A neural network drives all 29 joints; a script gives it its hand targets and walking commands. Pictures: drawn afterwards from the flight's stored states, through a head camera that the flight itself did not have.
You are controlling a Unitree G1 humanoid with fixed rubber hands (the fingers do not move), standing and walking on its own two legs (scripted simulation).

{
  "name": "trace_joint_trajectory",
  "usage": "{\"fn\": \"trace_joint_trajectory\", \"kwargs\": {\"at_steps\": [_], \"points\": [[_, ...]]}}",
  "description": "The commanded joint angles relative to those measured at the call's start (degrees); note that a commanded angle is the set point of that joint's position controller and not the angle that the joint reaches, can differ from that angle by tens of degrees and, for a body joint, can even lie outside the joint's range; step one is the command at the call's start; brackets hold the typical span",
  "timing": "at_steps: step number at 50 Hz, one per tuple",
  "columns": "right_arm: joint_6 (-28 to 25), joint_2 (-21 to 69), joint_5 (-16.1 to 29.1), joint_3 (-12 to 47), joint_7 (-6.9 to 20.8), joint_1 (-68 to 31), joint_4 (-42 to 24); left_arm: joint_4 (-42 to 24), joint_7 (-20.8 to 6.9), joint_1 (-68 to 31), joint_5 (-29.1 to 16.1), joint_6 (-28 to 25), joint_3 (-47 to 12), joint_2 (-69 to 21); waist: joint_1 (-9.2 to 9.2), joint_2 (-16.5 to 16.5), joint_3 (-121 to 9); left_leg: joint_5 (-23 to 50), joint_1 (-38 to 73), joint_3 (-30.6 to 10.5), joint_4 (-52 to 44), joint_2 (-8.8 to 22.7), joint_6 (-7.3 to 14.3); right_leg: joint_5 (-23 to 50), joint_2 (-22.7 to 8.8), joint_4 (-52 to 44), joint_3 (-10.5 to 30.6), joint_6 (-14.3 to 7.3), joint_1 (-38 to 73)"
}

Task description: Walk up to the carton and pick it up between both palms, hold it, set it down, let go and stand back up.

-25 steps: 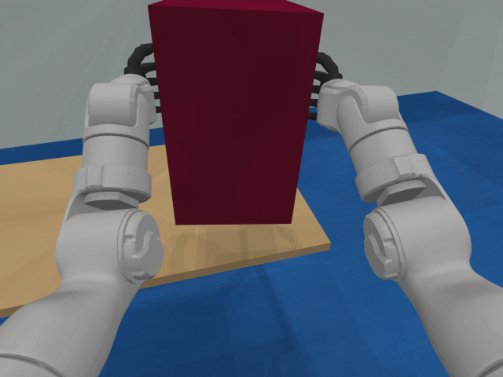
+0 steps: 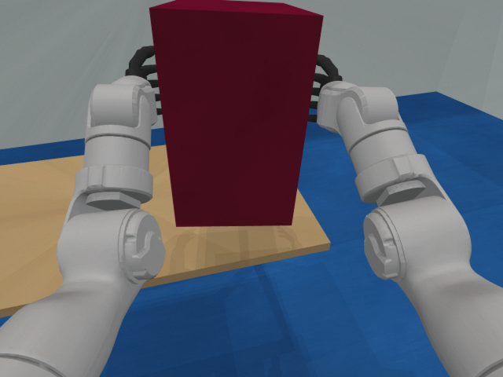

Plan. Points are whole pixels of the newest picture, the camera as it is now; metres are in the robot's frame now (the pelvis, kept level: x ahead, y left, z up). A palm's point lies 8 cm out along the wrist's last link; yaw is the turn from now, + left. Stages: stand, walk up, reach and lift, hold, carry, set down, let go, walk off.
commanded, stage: hold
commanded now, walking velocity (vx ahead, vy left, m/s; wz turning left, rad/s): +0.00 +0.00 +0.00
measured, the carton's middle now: (234, 105) +0.45 +0.00 +0.29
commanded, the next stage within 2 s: none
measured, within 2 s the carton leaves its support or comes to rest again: neither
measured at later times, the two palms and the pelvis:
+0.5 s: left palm (136, 88) +0.39 +0.13 +0.34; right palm (329, 95) +0.38 -0.14 +0.32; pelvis +0.00 +0.00 +0.00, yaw +0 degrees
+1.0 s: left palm (139, 94) +0.39 +0.13 +0.33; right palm (329, 101) +0.38 -0.14 +0.31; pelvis +0.00 +0.00 +0.00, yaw +0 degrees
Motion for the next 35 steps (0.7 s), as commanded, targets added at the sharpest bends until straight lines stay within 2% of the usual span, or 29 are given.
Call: {"fn": "trace_joint_trajectory", "kwargs": {"at_steps": [1,2,3,4,5,6,7,8,10,11,12,13,14,15,16,19,20,21,22,23,25,27,28,29,30,31,33,34,35], "points": [[-5.4,39.9,14.6,9.6,8.6,-58.2,-28.4,-17.1,-7.7,-54.2,-15.3,-5.3,-18.6,-38.1,-0.69,0.2,-29.5,8.5,12.3,-2.7,1.0,-2.7,-0.9,12.5,4.0,-6.3,-1.0,2.7,20.8],[-5.4,40.0,15.3,10.8,8.4,-59.7,-31.3,-16.2,-7.5,-53.2,-17.5,-5.5,-20.1,-38.4,-1.41,0.3,-32.2,8.5,13.5,-2.6,1.9,-3.2,-0.7,13.0,3.7,-7.2,0.0,2.7,20.8],[-5.4,39.8,15.1,10.5,8.6,-59.6,-31.0,-16.8,-6.9,-54.0,-18.0,-5.7,-20.5,-39.3,-1.24,0.9,-32.0,8.2,13.2,-3.1,2.0,-3.1,-1.1,11.6,4.0,-7.0,-0.4,2.5,19.8],[-5.2,39.0,14.2,10.0,8.5,-59.5,-29.8,-13.6,-6.8,-52.9,-17.6,-5.3,-20.8,-38.7,-1.58,0.7,-30.4,7.3,12.4,-3.0,1.9,-3.1,-1.1,11.9,3.8,-7.1,-0.2,2.6,19.4],[-4.5,38.4,13.7,8.9,8.6,-55.8,-25.6,-12.1,-6.5,-50.5,-15.9,-4.8,-18.7,-38.9,-1.06,1.5,-26.8,7.6,12.5,-3.2,1.5,-2.7,-1.2,10.4,4.1,-7.4,-0.4,2.2,17.8],[-4.0,36.9,12.3,7.0,8.5,-53.5,-22.4,-8.9,-7.0,-48.7,-14.2,-4.2,-17.0,-37.7,-1.38,1.3,-23.1,2.8,11.2,-3.0,0.4,-2.8,-0.8,7.4,3.3,-8.4,0.1,2.3,17.2],[-4.6,38.6,11.9,7.8,8.7,-56.2,-25.0,-8.9,-7.1,-48.2,-13.8,-4.7,-15.8,-37.6,0.13,-1.6,-24.8,2.8,10.9,-2.7,-0.1,-2.6,-0.3,6.9,3.5,-8.1,-0.2,2.6,17.9],[-4.0,35.9,11.2,6.2,8.7,-51.5,-20.3,-6.3,-7.2,-45.8,-11.8,-4.0,-14.4,-37.0,-0.86,0.2,-20.3,1.2,9.8,-2.8,-1.1,-2.4,-0.8,6.2,3.5,-8.4,-0.3,2.1,17.2],[-4.1,36.7,10.3,6.3,8.9,-49.8,-17.6,-6.5,-7.8,-45.5,-10.6,-4.2,-13.6,-36.6,-0.74,-0.8,-18.0,-0.1,9.3,-2.7,-1.7,-2.2,-0.8,4.3,3.3,-8.4,-0.7,2.3,17.1],[-4.2,36.4,10.6,5.7,8.6,-49.7,-17.9,-6.6,-8.1,-45.4,-10.1,-4.0,-13.6,-36.6,-1.07,-0.4,-18.7,1.3,10.4,-2.7,-1.3,-2.2,-0.8,6.1,3.1,-8.5,-0.5,2.4,17.8],[-3.7,35.5,10.2,5.0,8.6,-48.3,-14.4,-4.9,-8.6,-46.6,-9.9,-3.8,-13.3,-36.1,-2.13,0.0,-15.3,-2.2,9.5,-2.8,-2.1,-2.0,-1.1,2.7,2.6,-9.2,-0.4,2.4,16.7],[-4.5,36.1,11.4,6.6,8.6,-52.4,-19.8,-6.1,-8.7,-46.3,-10.0,-3.9,-13.7,-35.9,-0.98,-1.2,-18.4,0.3,10.6,-2.8,-1.1,-2.1,-0.8,3.7,3.1,-8.8,-0.6,2.6,17.1],[-4.2,36.7,11.2,6.7,8.6,-52.3,-18.9,-7.5,-8.5,-48.3,-10.6,-4.2,-13.9,-35.6,-1.26,-1.2,-18.6,0.2,10.8,-2.8,-1.2,-2.2,-0.8,3.5,2.9,-9.0,-0.8,2.7,17.3],[-5.1,38.2,12.0,7.4,8.7,-53.9,-22.1,-11.6,-8.3,-50.7,-13.1,-4.9,-16.0,-37.1,-1.56,-0.6,-23.5,3.4,11.6,-2.7,-0.2,-2.0,-1.0,7.6,3.2,-7.9,-0.5,2.5,19.4],[-5.2,38.8,12.6,8.5,8.7,-55.3,-23.9,-11.4,-7.8,-50.0,-13.9,-5.1,-16.8,-37.4,-0.86,-0.4,-24.7,3.6,11.4,-2.5,0.2,-2.6,-0.9,7.6,3.4,-7.8,-0.5,2.6,18.9],[-5.8,40.9,14.4,9.6,8.6,-59.6,-29.0,-17.9,-6.2,-58.5,-18.8,-6.3,-21.4,-39.6,-1.85,1.9,-32.6,6.3,12.0,-2.9,1.7,-3.1,-1.2,10.6,3.4,-6.7,-0.4,2.5,19.6],[-5.7,39.9,13.8,9.1,8.8,-60.1,-28.9,-14.5,-6.1,-54.7,-18.0,-5.9,-20.7,-39.7,-0.94,1.4,-29.6,5.9,11.7,-2.6,1.2,-2.9,-1.2,8.8,3.7,-7.3,-0.7,2.4,17.6],[-5.1,38.3,12.2,7.7,8.7,-58.5,-25.6,-11.4,-6.1,-54.4,-17.7,-5.6,-19.7,-38.6,-2.38,1.0,-26.4,2.4,11.1,-2.8,0.6,-2.9,-0.9,5.9,3.2,-8.5,-0.3,2.4,16.3],[-4.7,38.7,11.7,7.5,8.8,-57.2,-23.1,-8.4,-6.2,-51.5,-15.5,-5.3,-16.4,-37.3,-0.92,-0.7,-24.2,2.3,10.6,-2.5,0.3,-2.8,-0.3,6.1,3.2,-8.6,-0.3,2.9,16.2],[-4.6,39.3,11.5,8.1,8.8,-56.4,-23.6,-7.1,-6.4,-49.3,-14.7,-5.1,-15.9,-36.9,-0.45,-2.0,-24.3,2.4,9.8,-2.2,0.2,-3.3,0.1,6.7,3.1,-8.6,-0.4,3.1,17.2],[-4.0,35.6,10.0,5.0,8.8,-50.3,-17.1,-3.7,-7.4,-45.3,-11.4,-4.1,-13.5,-36.5,-1.33,0.0,-18.3,-0.3,9.7,-2.7,-1.5,-2.3,-0.7,4.3,2.6,-9.1,-0.2,2.6,15.6],[-4.3,36.3,10.8,5.9,8.7,-51.3,-18.9,-7.3,-7.9,-47.1,-11.2,-4.2,-14.1,-36.6,-1.91,-0.4,-20.2,0.9,9.8,-2.9,-1.4,-2.0,-0.8,5.7,2.8,-8.5,-0.8,2.6,18.7],[-4.4,36.8,11.5,6.6,8.4,-51.0,-19.4,-7.8,-8.1,-46.8,-11.2,-4.4,-13.8,-36.0,-1.48,-0.4,-20.4,3.2,11.7,-2.8,-0.6,-2.2,-0.8,7.8,2.8,-8.5,-0.1,2.8,18.7],[-4.3,37.7,11.6,7.2,8.4,-52.8,-21.6,-8.8,-8.2,-48.2,-11.3,-4.5,-13.7,-35.8,-0.82,-2.4,-21.2,3.4,11.2,-2.6,-0.4,-2.5,-0.6,8.2,3.2,-7.9,-0.7,3.2,18.8],[-4.4,37.2,12.2,7.6,8.1,-52.5,-22.7,-9.4,-8.4,-46.8,-11.3,-4.3,-14.3,-36.1,-1.62,-1.7,-21.1,4.8,11.4,-2.8,0.1,-2.6,-0.8,10.3,3.2,-7.8,-0.2,3.1,19.8],[-4.4,37.9,12.6,8.4,8.2,-53.5,-23.0,-10.0,-8.2,-48.2,-12.4,-4.7,-14.8,-36.1,-0.99,-1.7,-22.6,3.6,10.8,-2.7,-0.3,-2.9,-0.5,8.1,3.3,-8.0,-0.7,3.1,19.1],[-4.6,37.9,14.1,8.5,8.3,-54.3,-24.3,-12.3,-7.7,-50.7,-14.6,-4.7,-17.4,-37.7,-1.47,0.6,-25.2,5.4,11.9,-2.8,0.5,-2.9,-1.1,9.6,3.6,-7.5,-0.4,2.6,19.3],[-5.1,40.6,14.6,10.5,8.3,-57.5,-28.5,-15.9,-7.3,-52.9,-15.4,-5.4,-17.9,-37.8,-0.58,-0.9,-30.4,9.1,13.0,-2.4,1.7,-3.3,-0.7,14.0,3.7,-6.5,-0.5,3.1,21.4],[-4.3,38.4,13.8,9.6,8.1,-54.4,-25.1,-12.0,-7.4,-49.0,-14.7,-4.7,-17.1,-37.5,-0.98,-0.1,-24.7,6.1,11.8,-2.9,0.9,-3.3,-0.6,10.5,3.5,-7.6,-0.3,2.8,18.7]]}}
